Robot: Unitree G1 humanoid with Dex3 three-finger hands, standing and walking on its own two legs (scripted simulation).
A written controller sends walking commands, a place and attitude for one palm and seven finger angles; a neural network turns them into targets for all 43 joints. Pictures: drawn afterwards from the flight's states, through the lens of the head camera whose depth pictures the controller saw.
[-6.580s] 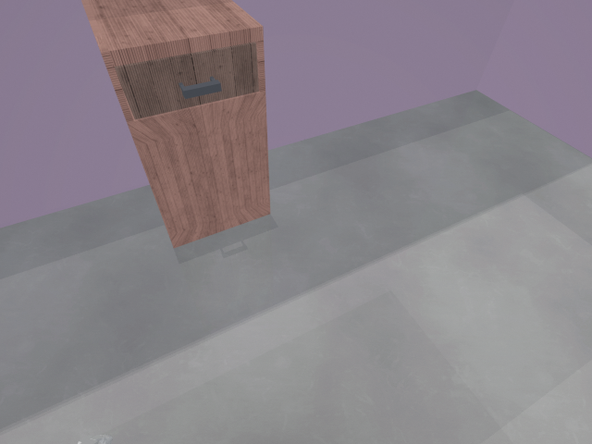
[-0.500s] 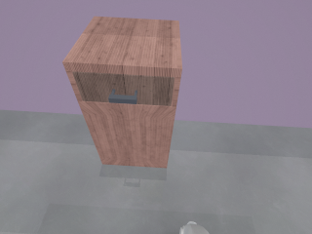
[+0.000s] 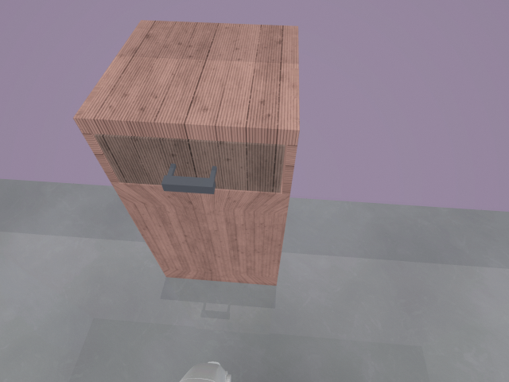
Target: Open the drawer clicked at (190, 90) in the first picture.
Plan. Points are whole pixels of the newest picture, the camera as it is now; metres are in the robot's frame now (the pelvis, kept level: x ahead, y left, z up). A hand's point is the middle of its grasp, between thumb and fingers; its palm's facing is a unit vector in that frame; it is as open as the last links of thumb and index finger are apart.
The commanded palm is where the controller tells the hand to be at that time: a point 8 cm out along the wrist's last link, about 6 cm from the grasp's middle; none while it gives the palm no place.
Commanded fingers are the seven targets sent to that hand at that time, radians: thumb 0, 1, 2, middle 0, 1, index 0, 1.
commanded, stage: come to a stop and stand still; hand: left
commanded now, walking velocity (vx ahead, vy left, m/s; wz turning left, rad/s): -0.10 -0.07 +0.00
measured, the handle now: (191, 177) +0.52 +0.19 -0.06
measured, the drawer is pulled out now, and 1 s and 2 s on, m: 0.00 0.00 0.00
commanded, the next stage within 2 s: look again from close up in 1.64 s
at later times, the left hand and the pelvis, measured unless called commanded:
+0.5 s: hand out of the picture +0.01 +0.22 -0.17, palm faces -0.01 -0.98 -0.21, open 7.4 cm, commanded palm none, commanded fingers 0.00 0.90 0.90 -0.20 -0.30 -0.20 -0.30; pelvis -0.02 +0.02 +0.01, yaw -2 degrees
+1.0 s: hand out of the picture -0.04 +0.10 -0.17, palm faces +0.03 -0.99 -0.17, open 7.3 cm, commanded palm none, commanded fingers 0.00 0.90 0.90 -0.20 -0.30 -0.20 -0.30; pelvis -0.03 -0.05 +0.00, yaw -1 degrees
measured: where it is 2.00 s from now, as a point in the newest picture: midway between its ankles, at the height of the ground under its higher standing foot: outside the picture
